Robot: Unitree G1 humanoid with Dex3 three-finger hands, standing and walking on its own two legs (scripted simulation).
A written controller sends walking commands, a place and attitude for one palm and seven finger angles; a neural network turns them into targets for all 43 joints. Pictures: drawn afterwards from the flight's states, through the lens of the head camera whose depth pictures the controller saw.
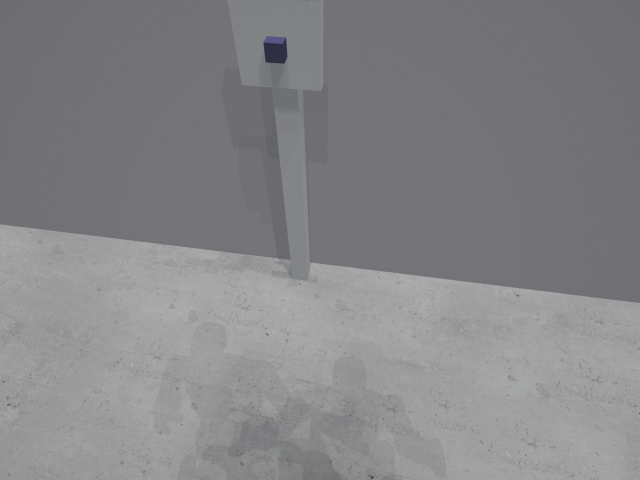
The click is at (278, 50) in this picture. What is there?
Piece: button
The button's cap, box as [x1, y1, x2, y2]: [263, 36, 286, 63]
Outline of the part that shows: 267,36 263,42 265,60 268,62 283,63 286,58 285,37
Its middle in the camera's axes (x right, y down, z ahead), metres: -0.09 -0.38 +0.78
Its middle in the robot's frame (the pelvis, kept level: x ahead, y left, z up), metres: +0.86 +0.13 +0.12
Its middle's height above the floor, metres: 0.90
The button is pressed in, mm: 0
